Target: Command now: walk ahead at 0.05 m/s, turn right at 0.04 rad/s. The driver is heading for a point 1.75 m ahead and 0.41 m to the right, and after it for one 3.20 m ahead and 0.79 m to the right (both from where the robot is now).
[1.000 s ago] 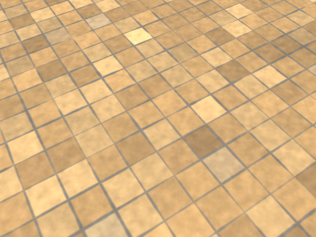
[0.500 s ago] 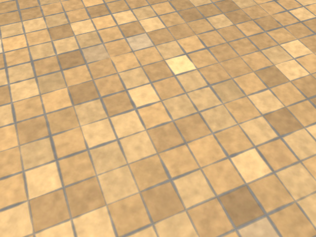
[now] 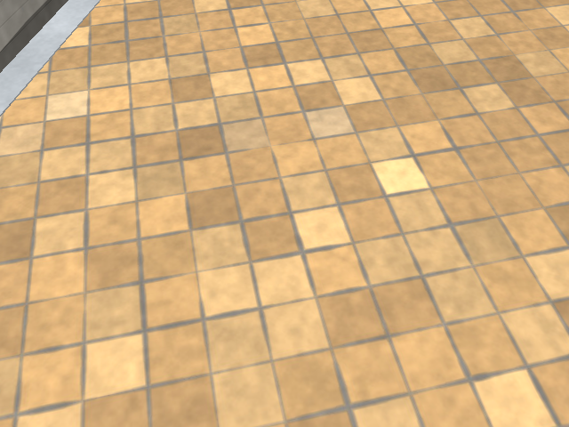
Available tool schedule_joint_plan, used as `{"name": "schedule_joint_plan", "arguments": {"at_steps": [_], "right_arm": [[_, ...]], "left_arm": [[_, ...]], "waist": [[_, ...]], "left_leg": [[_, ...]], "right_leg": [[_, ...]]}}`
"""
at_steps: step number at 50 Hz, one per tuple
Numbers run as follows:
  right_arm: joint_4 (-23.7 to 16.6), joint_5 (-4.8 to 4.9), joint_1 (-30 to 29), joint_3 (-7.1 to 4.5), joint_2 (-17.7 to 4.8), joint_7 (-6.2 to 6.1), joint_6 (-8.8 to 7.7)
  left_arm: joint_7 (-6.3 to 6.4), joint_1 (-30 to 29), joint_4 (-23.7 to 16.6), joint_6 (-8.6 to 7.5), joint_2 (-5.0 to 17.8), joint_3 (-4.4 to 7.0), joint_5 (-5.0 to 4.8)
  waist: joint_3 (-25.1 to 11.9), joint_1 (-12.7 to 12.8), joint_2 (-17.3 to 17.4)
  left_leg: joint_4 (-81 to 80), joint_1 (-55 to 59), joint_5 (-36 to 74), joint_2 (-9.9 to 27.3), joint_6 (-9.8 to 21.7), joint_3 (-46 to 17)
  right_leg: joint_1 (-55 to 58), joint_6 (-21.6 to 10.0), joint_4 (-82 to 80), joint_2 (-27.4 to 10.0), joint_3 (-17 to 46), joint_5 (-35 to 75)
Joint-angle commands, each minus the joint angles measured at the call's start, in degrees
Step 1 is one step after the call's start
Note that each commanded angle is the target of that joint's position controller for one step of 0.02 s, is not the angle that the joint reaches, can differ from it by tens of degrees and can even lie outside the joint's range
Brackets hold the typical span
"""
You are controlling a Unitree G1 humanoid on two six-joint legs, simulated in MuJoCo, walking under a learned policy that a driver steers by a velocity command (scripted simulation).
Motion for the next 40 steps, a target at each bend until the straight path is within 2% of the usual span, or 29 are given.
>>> {"name": "schedule_joint_plan", "arguments": {"at_steps": [1,2,3,4,5,6,8,11,16,19,21,22,23,24,25,26,27,28,30,34,40], "right_arm": [[-2.48,-0.12,4.07,0.75,-2.56,-0.56,-1.19],[-0.27,0.53,8.93,0.09,-3.57,-0.87,0.31],[0.13,-0.06,5.39,-0.34,-6.66,-1.36,1.16],[-0.48,0.04,1.58,-0.64,-7.21,-1.33,1.46],[-0.55,0.1,-0.3,-0.71,-7.1,-1.03,1.69],[-0.88,0.1,-1.23,-0.73,-6.96,-0.6,2.03],[-0.72,0.16,-1.77,-0.43,-5.88,-0.27,2.17],[-1.35,0.36,-4.25,-0.11,-4.66,-0.55,2.13],[-2.49,0.69,-6.51,0.26,-4.39,-1.02,1.59],[-2.3,0.96,-4.21,0.38,-4.73,-1.25,0.89],[-1.27,1.03,0.05,0.38,-4.64,-1.55,0.32],[-0.88,0.68,1.66,0.11,-5.56,-1.97,-0.03],[-1.66,-0.17,0.81,-0.84,-10.35,-2.52,-0.25],[-4.43,-0.55,-5.52,-1.74,-15.3,-2.35,-0.1],[-4.33,-1.33,-6.69,-1.38,-13.08,-1.91,0.05],[-5.05,-0.99,-9.32,-0.23,-8.88,-1.68,-0.17],[-5.56,-0.62,-11.32,0.32,-6.84,-1.53,-0.34],[-6.11,-0.41,-11.81,0.46,-6.47,-1.65,-0.53],[-6.01,-0.34,-8.85,0.51,-6.33,-1.66,-0.64],[-3.9,-0.24,-1.24,-0.47,-8.1,-1.56,-0.66],[-3.68,-0.74,-1.86,-1.43,-9.45,-0.31,-0.65]], "left_arm": [[0.8,5.45,-1.35,-1.65,7.58,1.04,0.68],[0.52,3.14,-1.21,-0.98,8.38,0.91,-0.34],[-0.23,4.23,-0.98,-0.74,6.58,0.58,-0.15],[-0.73,4.81,-0.5,-0.69,7.66,0.98,-0.15],[-0.82,4.51,-0.26,-0.25,8.7,1.52,-0.13],[-0.56,4.57,-0.05,0.14,10.22,2.29,-0.38],[-0.42,3.81,-0.05,0.83,10.53,3.2,-0.77],[-0.71,4.35,0.13,1.32,9.58,3.97,-0.65],[-1.14,5.14,0.48,2.17,10.12,5.41,0.13],[-1.72,2.85,-0.01,2.81,10.47,5.98,0.3],[-1.89,0.37,-0.49,3.45,10.54,6.22,-0.06],[-1.77,-0.2,-0.82,3.53,9.83,6.06,-0.49],[-1.63,2.07,-1.23,3.39,6.98,5.4,-0.95],[-1.15,2.82,-1.56,3.0,5.98,5.47,-0.99],[-0.97,2.29,-0.82,2.88,10.23,6.26,0.93],[-1.36,3.8,0.25,2.96,10.08,6.56,0.8],[-1.74,5.81,1.35,3.3,9.32,6.48,0.86],[-2.12,7.0,2.02,3.71,8.98,6.46,0.93],[-2.76,6.16,2.0,4.13,8.58,6.08,0.66],[-3.43,0.92,-0.21,4.48,7.24,5.17,0.21],[-4.02,-1.62,-2.52,4.76,5.55,4.08,-0.67]], "waist": [[-7.73,0.64,-5.33],[-9.1,-1.5,-11.06],[-6.9,0.57,-8.74],[-4.98,1.6,-7.52],[-4.83,1.36,-5.92],[-3.59,1.05,-6.57],[-3.83,0.53,-6.27],[-4.83,1.45,-6.07],[-5.8,2.94,-7.39],[-6.12,2.11,-8.22],[-5.52,-0.25,-7.88],[-4.48,-1.14,-6.24],[-3.84,0.54,3.9],[-1.71,1.6,14.62],[-0.11,2.43,7.84],[0.65,4.56,5.61],[1.26,5.78,5.61],[0.4,5.98,7.43],[-0.25,4.0,8.21],[-1.69,-0.26,8.89],[-2.99,-0.75,10.71]], "left_leg": [[8.52,-4.41,16.92,11.16,-1.5,-2.79],[10.59,-3.81,-11.21,4.95,-2.83,2.72],[13.74,-6.75,-16.68,5.4,-3.1,4.18],[16.92,-9.28,-16.94,4.9,-3.52,4.65],[19.91,-10.88,-15.8,4.9,-4.36,4.88],[22.28,-12.51,-14.03,5.31,-5.11,5.22],[25.27,-13.79,-11.71,5.54,-6.58,5.9],[24.77,-15.36,-10.31,5.95,-7.71,6.72],[18.31,-13.46,-8.96,6.1,-7.01,6.63],[11.14,-7.56,-7.49,5.15,-5.56,6.68],[0.11,-0.25,-2.33,4.47,-3.98,7.45],[-7.46,4.19,0.2,5.92,-3.03,6.31],[-15.82,6.29,-7.98,17.05,-0.64,-5.83],[-20.86,0.42,-12.19,30.04,4.54,-21.03],[-18.63,-7.31,-6.53,31.42,7.54,-17.74],[-16.9,-9.67,-0.01,27.77,7.02,-12.5],[-15.5,-9.04,5.08,24.14,5.59,-6.52],[-14.28,-6.29,8.89,22.03,4.82,-2.8],[-11.8,-0.97,18.99,21.25,5.39,1.07],[-8.63,9.97,28.54,24.06,7.09,1.97],[-6.04,6.44,32.91,25.74,7.23,6.37]], "right_leg": [[20.27,-4.91,-12.98,-13.94,16.91,30.8],[17.19,-14.22,-10.37,-20.28,23.23,44.24],[15.54,-16.74,-11.9,-20.21,26.61,41.52],[15.07,-15.9,-12.79,-17.79,25.54,34.95],[15.08,-13.76,-13.35,-14.89,23.92,26.6],[14.03,-12.25,-14.08,-13.16,22.6,22.61],[13.2,-10.81,-14.87,-10.12,20.59,17.71],[12.93,-11.11,-15.23,-8.37,20.49,12.74],[10.7,-11.54,-16.26,-7.94,24.86,3.9],[7.08,-9.94,-16.55,-6.98,27.11,1.52],[2.58,-7.1,-15.66,-5.08,27.39,-2.51],[-1.57,-4.27,-14.1,-2.6,26.17,-8.58],[-6.97,-0.97,-4.61,2.95,20.27,-17.91],[-12.57,0.8,10.39,12.15,6.82,-20.18],[-9.07,1.04,21.18,6.2,7.01,-19.18],[-6.64,0.67,26.38,5.85,6.87,-16.39],[-6.82,0.89,30.5,5.51,6.11,-13.71],[-7.99,1.28,33.71,5.27,5.07,-12.15],[-10.7,2.69,34.51,4.43,3.16,-12.29],[-13.52,4.41,27.02,2.8,1.69,-14.31],[-3.21,2.5,14.52,1.32,-2.53,-17.16]]}}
